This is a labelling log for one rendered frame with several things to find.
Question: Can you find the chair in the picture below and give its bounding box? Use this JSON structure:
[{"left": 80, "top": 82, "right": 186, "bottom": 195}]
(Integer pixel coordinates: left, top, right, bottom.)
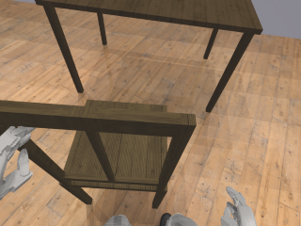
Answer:
[{"left": 0, "top": 100, "right": 197, "bottom": 209}]

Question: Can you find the robot left hand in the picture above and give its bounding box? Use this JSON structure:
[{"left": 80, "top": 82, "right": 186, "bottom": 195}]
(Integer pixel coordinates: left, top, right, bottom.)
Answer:
[{"left": 0, "top": 126, "right": 36, "bottom": 201}]

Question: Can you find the robot left thigh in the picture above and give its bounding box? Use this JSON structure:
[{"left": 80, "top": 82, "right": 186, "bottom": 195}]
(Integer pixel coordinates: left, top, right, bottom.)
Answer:
[{"left": 103, "top": 216, "right": 132, "bottom": 226}]

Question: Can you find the robot right thigh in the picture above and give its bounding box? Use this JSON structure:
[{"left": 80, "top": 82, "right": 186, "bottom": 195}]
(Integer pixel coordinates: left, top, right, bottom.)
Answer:
[{"left": 166, "top": 216, "right": 198, "bottom": 226}]

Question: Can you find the robot right hand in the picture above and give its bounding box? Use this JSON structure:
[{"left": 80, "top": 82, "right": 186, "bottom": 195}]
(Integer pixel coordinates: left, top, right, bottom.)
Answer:
[{"left": 220, "top": 186, "right": 258, "bottom": 226}]

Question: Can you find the robot thigh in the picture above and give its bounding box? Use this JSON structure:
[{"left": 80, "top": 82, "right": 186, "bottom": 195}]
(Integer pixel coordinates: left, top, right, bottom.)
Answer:
[
  {"left": 103, "top": 216, "right": 132, "bottom": 226},
  {"left": 166, "top": 216, "right": 198, "bottom": 226}
]

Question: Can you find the table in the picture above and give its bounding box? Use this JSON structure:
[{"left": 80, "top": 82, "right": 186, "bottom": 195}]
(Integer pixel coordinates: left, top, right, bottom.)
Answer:
[{"left": 35, "top": 0, "right": 263, "bottom": 113}]

